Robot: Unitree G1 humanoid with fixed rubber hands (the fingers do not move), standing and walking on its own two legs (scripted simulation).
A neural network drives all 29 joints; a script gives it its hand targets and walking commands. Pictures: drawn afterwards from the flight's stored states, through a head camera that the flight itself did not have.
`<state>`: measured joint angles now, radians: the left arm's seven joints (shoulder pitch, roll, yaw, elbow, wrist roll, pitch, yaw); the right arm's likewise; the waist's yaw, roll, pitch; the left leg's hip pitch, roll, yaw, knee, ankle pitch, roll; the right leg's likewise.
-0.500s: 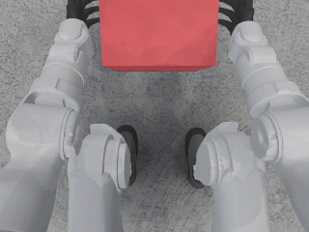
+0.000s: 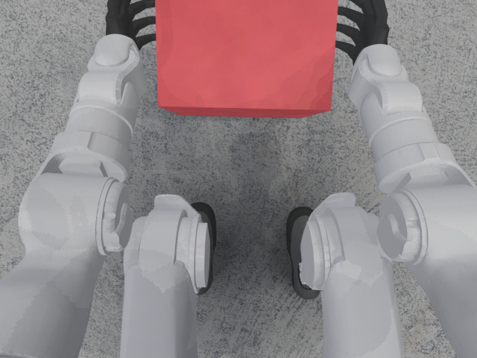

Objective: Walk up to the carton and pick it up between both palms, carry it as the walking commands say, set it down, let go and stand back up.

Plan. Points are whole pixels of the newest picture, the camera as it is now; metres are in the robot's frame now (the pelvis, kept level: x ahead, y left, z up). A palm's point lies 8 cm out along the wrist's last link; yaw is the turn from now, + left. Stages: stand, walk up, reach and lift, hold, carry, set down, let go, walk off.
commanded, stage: reach and lift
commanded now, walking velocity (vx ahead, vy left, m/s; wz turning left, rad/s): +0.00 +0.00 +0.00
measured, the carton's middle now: (243, 69) +0.52 +0.02 -0.23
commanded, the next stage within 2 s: none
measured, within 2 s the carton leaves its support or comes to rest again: neither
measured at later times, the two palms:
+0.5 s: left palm (108, 20) +0.53 +0.18 -0.08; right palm (392, 27) +0.53 -0.14 -0.08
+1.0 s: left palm out of the picture +0.52 +0.18 +0.00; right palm (443, 6) +0.51 -0.15 +0.00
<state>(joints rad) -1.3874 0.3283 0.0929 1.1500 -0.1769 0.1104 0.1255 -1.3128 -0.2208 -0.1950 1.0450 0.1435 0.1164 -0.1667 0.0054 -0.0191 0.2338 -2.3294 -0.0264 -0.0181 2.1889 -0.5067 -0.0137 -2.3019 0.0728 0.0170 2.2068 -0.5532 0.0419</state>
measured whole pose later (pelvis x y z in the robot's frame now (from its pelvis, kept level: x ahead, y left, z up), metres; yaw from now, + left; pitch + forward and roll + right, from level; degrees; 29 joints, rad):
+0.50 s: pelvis +0.01 +0.00 +0.03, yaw +0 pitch +46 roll -2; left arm -1.22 0.20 0.28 0.85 0.03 0.25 0.13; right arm -1.15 -0.10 -0.38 0.76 -0.02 0.24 -0.14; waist 0.00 -0.02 0.00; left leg -2.35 -0.07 -0.04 2.07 -0.51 -0.03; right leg -2.32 0.09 0.02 2.08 -0.56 0.05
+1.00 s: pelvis +0.01 +0.00 +0.08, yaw +0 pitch +47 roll -1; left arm -1.13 0.11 0.40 0.77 0.16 0.32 0.09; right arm -1.07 -0.04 -0.47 0.70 -0.14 0.31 -0.09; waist 0.00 -0.02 -0.14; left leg -2.24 -0.08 -0.05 1.89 -0.48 -0.03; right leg -2.21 0.11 0.05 1.90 -0.52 0.06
